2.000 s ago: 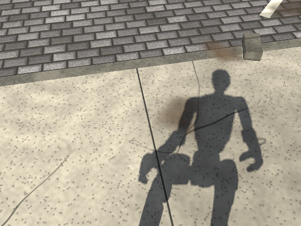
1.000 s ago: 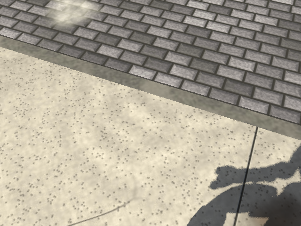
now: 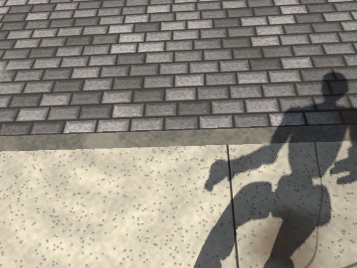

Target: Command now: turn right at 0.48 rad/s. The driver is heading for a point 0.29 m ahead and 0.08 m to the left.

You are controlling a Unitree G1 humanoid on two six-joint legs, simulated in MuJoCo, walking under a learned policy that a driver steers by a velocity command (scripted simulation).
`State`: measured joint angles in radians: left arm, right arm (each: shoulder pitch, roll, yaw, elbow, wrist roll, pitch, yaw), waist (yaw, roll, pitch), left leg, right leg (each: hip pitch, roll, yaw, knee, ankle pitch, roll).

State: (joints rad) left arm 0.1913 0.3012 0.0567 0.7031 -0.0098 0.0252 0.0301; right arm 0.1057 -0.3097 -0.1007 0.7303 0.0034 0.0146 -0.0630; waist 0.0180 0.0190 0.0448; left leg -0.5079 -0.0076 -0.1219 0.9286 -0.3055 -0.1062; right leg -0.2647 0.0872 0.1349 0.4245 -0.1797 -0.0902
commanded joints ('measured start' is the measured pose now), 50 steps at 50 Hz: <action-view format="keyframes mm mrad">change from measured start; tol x32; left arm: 1 -13 174 49 -70 5 -5 7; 50 -22 118 47 -17 -16 -51 -27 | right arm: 1 -28 -79 -16 -61 0 -25 6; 50 147 -115 19 -85 -20 -81 49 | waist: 1 13 -158 -98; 50 -49 89 -21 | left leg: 1 -71 9 -3 -75 5 -5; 8 226 47 55 -317 21 28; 12 400 157 -85 -491 568 144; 22 227 113 -233 -461 306 218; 28 -86 5 -7 244 -318 60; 38 192 3 205 -348 43 74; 41 621 346 -333 -505 813 313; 45 466 277 -267 -683 -186 339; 50 450 254 -151 -803 -128 308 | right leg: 1 159 -248 292 -102 75 -120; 20 42 -35 -61 117 -60 71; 27 191 -492 317 -97 435 -241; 36 212 -355 -76 -39 479 -123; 39 132 -330 -148 100 329 -39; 42 -360 -105 -100 738 -544 154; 50 -456 -175 -69 617 -19 116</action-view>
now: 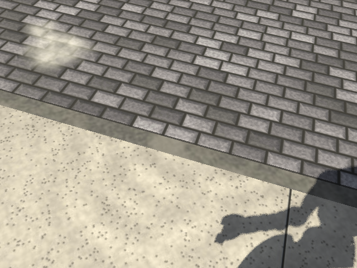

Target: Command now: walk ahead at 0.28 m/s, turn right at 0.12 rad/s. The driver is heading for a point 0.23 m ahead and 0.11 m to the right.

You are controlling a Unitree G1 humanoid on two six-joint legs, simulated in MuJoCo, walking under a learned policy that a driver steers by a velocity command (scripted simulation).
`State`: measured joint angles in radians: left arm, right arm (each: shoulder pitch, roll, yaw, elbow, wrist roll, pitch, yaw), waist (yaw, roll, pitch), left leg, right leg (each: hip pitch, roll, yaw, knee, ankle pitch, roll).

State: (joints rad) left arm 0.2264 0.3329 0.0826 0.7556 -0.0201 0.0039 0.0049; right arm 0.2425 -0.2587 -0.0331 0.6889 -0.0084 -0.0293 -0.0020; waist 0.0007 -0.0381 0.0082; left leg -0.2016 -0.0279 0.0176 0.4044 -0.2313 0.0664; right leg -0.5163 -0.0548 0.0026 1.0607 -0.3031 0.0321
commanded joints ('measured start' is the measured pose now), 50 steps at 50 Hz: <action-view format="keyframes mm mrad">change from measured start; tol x16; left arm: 1 -61 76 20 -69 -5 -34 -2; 13 -122 16 -12 -111 17 -48 -25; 18 115 141 17 -62 50 -43 4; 28 -178 22 -21 -45 29 -21 1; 50 -81 19 -15 185 19 7 31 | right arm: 1 22 -164 -50 -34 -8 -46 -14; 18 176 -46 -3 76 -21 -28 -1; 50 2 -96 -16 205 6 10 -21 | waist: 1 -36 135 21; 14 -27 140 1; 19 46 -164 -324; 33 20 146 56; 50 -1 42 -31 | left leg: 1 165 278 -265 -287 -171 132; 16 110 185 -23 85 545 40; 18 -201 32 13 482 -218 -100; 20 -270 62 -84 658 -469 -133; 30 101 101 -57 47 117 -84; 33 -195 125 -111 -56 -248 -26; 39 -34 99 -69 25 131 -58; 50 23 88 -53 21 289 -41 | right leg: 1 -225 -30 81 -46 128 -4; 14 77 18 -18 -506 176 -33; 16 312 28 -4 -665 432 -86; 17 558 -126 143 -571 861 -147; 18 733 -312 364 -574 955 -333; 24 264 -167 196 -770 346 -244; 31 154 -6 58 -699 -164 -62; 38 337 10 26 -598 264 -46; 50 388 5 20 -599 363 -26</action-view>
